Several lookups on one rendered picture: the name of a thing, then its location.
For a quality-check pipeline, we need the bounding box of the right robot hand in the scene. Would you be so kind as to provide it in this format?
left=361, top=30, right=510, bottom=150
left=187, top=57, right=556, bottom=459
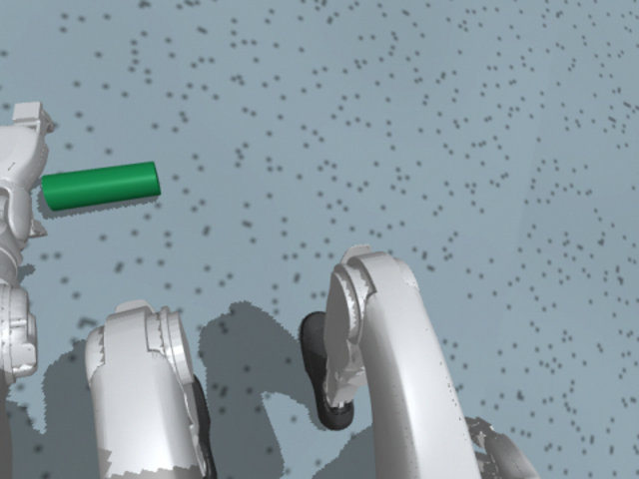
left=464, top=417, right=541, bottom=479

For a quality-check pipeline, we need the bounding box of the left robot hand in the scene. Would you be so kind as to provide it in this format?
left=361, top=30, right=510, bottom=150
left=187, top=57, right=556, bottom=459
left=0, top=102, right=55, bottom=239

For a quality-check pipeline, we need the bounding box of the left robot foot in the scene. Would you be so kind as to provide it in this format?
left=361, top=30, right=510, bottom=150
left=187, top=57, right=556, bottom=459
left=192, top=374, right=218, bottom=479

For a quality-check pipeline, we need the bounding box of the right robot foot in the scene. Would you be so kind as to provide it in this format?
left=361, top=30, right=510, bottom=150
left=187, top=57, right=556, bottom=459
left=301, top=311, right=353, bottom=431

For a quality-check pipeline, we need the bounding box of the can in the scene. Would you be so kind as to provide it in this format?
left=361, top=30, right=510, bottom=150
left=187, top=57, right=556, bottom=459
left=42, top=162, right=161, bottom=212

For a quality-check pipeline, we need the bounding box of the left robot arm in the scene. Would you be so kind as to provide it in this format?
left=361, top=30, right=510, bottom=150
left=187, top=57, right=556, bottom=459
left=0, top=180, right=38, bottom=479

